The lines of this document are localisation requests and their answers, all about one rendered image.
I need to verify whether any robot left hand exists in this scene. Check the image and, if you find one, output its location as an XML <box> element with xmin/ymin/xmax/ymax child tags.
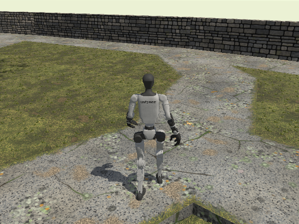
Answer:
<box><xmin>127</xmin><ymin>120</ymin><xmax>138</xmax><ymax>128</ymax></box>

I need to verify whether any left robot forearm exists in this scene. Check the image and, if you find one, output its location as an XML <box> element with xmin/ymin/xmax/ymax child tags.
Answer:
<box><xmin>126</xmin><ymin>112</ymin><xmax>133</xmax><ymax>124</ymax></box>

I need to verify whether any robot right hand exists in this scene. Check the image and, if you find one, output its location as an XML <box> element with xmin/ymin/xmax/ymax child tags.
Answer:
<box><xmin>170</xmin><ymin>133</ymin><xmax>181</xmax><ymax>146</ymax></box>

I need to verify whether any right robot upper arm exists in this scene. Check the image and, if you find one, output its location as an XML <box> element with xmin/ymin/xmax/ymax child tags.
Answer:
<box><xmin>158</xmin><ymin>94</ymin><xmax>171</xmax><ymax>120</ymax></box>

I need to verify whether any right robot forearm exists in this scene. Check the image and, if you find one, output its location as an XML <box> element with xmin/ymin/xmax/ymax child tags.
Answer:
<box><xmin>167</xmin><ymin>113</ymin><xmax>179</xmax><ymax>135</ymax></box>

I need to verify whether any humanoid robot torso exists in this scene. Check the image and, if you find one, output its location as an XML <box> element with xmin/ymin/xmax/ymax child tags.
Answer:
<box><xmin>138</xmin><ymin>93</ymin><xmax>159</xmax><ymax>140</ymax></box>

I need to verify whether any left robot foot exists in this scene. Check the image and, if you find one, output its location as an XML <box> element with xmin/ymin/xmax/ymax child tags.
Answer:
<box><xmin>136</xmin><ymin>188</ymin><xmax>146</xmax><ymax>201</ymax></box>

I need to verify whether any left robot upper arm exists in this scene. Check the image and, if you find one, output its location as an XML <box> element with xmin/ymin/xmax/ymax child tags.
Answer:
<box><xmin>127</xmin><ymin>94</ymin><xmax>139</xmax><ymax>118</ymax></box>

